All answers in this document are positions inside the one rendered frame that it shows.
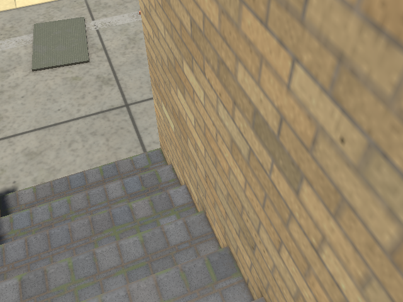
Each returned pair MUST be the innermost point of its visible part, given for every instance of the stairs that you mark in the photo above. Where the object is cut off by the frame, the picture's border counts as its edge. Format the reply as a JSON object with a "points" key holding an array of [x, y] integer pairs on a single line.
{"points": [[126, 231]]}

